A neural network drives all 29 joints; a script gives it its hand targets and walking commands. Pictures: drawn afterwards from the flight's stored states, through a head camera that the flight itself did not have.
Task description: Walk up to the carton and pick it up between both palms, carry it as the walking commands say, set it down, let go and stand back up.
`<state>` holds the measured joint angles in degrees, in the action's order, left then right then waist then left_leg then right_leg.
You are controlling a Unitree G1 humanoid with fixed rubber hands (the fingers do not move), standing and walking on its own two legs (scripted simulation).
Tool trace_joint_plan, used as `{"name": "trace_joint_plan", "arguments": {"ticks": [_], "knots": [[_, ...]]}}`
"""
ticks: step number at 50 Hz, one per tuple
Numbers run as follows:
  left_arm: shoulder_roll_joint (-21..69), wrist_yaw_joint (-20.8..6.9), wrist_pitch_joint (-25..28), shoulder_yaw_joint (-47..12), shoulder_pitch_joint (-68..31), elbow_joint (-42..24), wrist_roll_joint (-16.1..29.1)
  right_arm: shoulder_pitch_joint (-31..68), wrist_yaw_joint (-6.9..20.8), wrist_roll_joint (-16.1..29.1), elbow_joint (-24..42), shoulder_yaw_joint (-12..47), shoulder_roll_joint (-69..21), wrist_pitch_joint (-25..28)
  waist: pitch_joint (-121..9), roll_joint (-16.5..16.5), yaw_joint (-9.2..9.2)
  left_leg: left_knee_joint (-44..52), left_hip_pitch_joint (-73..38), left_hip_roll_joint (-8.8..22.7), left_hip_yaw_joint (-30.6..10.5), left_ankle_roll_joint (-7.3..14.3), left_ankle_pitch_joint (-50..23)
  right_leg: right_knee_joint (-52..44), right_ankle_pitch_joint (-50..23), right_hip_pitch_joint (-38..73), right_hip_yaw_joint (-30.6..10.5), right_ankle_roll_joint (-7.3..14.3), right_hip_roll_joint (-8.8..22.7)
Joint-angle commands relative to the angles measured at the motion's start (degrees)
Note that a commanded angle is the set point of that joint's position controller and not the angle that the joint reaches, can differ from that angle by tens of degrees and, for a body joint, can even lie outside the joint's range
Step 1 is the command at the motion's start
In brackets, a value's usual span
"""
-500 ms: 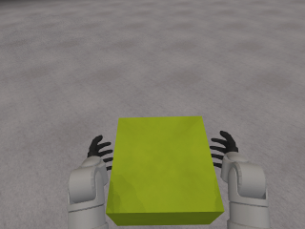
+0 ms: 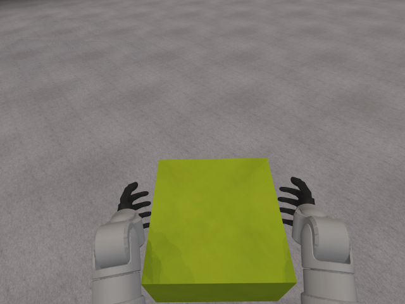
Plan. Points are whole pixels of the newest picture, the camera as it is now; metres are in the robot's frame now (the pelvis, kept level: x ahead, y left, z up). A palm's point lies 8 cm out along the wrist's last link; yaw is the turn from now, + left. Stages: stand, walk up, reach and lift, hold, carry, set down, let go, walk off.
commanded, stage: carry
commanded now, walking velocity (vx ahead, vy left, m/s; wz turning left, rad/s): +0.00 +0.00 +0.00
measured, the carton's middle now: (214, 226) +0.31 +0.00 -0.01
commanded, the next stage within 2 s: hold in 1.38 s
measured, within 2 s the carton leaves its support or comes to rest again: neither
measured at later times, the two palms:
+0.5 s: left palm (133, 234) +0.25 +0.15 +0.08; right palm (316, 229) +0.25 -0.18 +0.07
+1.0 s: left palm (140, 238) +0.24 +0.14 +0.07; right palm (324, 234) +0.24 -0.19 +0.07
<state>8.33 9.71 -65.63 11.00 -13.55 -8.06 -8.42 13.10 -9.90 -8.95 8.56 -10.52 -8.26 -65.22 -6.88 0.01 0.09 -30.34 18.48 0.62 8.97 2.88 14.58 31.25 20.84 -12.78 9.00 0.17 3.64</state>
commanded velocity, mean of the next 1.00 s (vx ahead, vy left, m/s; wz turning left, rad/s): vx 0.00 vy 0.00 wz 0.00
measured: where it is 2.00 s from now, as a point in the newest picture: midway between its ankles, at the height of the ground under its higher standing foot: outside the picture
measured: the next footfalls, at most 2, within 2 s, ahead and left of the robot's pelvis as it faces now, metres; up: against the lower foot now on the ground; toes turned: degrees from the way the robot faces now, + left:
none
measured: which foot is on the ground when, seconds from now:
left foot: down 0.00-1.00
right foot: down 0.00-1.00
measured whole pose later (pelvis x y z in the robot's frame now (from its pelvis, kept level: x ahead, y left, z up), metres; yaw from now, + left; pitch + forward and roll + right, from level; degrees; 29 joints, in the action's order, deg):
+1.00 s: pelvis -0.04 -0.03 +0.00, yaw +0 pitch +2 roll +1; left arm 8.2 7.8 -58.7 11.3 -12.9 -3.8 -10.1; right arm 12.8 -8.7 -10.1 3.8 -10.2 -8.2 -58.4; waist -6.0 -0.5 0.3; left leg -28.5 20.8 2.8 7.9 0.9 9.8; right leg 31.1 17.7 -15.9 9.8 2.9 1.5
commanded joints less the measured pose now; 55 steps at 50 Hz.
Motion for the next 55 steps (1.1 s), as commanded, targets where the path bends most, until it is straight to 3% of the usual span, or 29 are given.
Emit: {"name": "trace_joint_plan", "arguments": {"ticks": [1, 20, 55], "knots": [[53.36, -23.04, 0.86, -40.41, -31.95, -1.22, 24.86, 29.87, 22.57, 24.7, 0.06, 40.86, -55.28, 0.18, -13.28, 0.15, -0.02, 3.83, -8.57, 7.7, -8.3, 1.14, -17.85, -4.46, -15.03, 0.95, -5.37, 0.96, 5.42], [50.48, -22.58, 4.93, -38.43, -31.26, 0.25, 22.81, 29.45, 22.02, 22.96, -1.46, 39.49, -52.96, 4.39, -13.11, 0.2, 0.04, 4.67, -7.37, 7.6, -8.05, 0.49, -12.82, -6.44, -12.02, -0.98, -6.2, 1.62, 5.53], [48.15, -22.24, 8.06, -37.0, -29.44, 1.18, 20.89, 28.33, 21.56, 21.33, -2.57, 38.12, -50.67, 7.53, -13.48, 0.31, 0.1, 4.04, -6.48, 7.62, -7.65, -0.12, -12.23, -6.47, -13.47, -1.6, -7.21, 2.27, 5.64]]}}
